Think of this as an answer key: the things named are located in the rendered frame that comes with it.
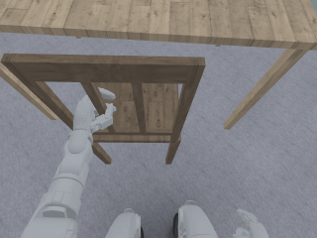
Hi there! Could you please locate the robot left forearm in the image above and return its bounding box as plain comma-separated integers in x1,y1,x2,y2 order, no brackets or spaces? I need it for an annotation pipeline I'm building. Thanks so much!
20,130,93,238

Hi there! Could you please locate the right robot hand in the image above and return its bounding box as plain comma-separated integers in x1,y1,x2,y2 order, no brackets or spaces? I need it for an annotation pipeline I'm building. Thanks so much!
233,208,269,238

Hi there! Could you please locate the left robot hand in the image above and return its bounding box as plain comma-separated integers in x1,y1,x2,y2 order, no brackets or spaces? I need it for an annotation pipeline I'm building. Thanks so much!
72,87,117,135

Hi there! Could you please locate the robot left upper arm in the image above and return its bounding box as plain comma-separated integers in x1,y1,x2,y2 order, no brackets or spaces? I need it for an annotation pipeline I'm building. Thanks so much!
23,216,78,238

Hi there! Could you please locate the robot left shin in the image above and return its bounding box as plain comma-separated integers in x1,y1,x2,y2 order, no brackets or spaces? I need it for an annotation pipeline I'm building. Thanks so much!
124,208,135,213

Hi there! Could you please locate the robot right shin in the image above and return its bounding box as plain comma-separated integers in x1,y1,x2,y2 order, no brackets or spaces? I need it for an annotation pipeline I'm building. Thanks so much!
177,200,195,238

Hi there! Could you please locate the chair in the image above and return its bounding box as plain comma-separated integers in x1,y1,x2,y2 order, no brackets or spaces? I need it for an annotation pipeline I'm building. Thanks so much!
1,53,206,165

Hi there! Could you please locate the robot shin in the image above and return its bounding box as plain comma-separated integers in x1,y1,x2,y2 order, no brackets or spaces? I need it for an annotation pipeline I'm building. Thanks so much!
124,208,135,213
177,200,195,238

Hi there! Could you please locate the table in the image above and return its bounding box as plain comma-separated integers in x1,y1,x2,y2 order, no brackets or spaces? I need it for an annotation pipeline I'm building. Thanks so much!
0,0,317,130

